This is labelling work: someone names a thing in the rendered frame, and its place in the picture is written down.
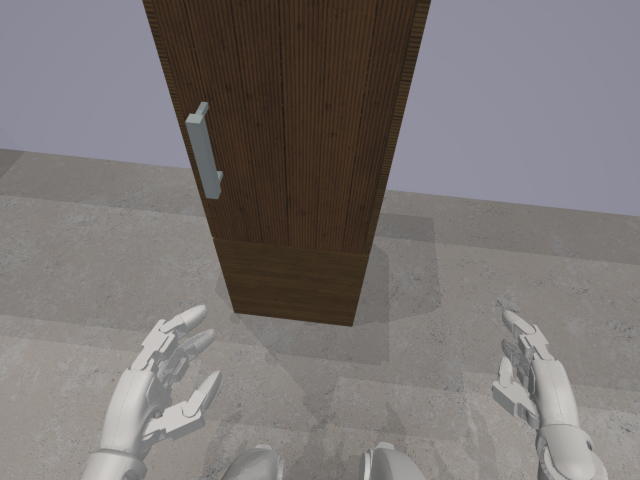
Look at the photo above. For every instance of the robot left forearm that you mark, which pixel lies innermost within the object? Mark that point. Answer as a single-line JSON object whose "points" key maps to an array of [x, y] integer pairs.
{"points": [[108, 464]]}

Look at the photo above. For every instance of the robot left hand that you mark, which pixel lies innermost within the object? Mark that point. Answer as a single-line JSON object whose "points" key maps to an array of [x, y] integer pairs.
{"points": [[145, 387]]}

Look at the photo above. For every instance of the robot right hand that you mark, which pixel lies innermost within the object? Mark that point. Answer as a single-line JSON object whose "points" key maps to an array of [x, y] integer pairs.
{"points": [[545, 377]]}

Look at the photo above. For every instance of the cupboard door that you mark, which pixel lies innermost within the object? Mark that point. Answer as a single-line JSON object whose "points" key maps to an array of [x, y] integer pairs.
{"points": [[300, 96]]}

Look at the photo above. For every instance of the robot right thigh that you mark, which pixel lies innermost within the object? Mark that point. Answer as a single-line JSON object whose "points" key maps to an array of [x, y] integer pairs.
{"points": [[387, 464]]}

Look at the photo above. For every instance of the handle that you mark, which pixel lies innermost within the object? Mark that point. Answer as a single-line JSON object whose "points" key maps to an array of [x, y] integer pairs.
{"points": [[199, 138]]}

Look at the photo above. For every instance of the robot right forearm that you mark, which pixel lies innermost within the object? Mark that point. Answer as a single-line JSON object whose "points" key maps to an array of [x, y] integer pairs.
{"points": [[567, 453]]}

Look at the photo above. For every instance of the right robot shin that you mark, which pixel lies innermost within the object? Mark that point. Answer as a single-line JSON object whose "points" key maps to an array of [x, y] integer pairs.
{"points": [[384, 445]]}

